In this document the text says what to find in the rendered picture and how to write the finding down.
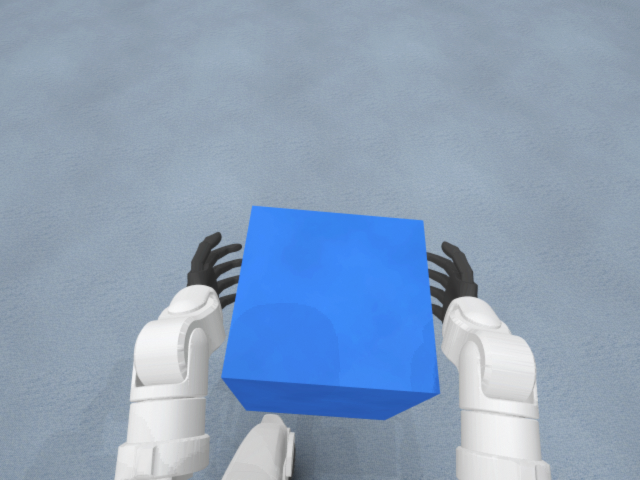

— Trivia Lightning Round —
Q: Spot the left robot hand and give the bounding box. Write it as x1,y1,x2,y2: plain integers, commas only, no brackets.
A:
187,232,242,309

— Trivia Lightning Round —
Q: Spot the right robot forearm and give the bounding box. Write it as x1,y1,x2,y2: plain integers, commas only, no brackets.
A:
441,296,552,480

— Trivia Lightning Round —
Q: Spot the right robot hand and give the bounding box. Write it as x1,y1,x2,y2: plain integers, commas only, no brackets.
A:
426,241,478,324

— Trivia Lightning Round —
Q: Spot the robot left thigh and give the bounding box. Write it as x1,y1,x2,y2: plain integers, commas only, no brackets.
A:
221,423,295,480

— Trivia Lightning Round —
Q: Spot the left robot shin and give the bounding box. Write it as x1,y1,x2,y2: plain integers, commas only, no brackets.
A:
261,414,288,480

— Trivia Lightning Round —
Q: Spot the carton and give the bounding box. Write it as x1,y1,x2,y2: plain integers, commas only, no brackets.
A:
221,206,440,420

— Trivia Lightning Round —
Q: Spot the left robot forearm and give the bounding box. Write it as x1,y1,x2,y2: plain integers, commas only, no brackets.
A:
114,285,226,480

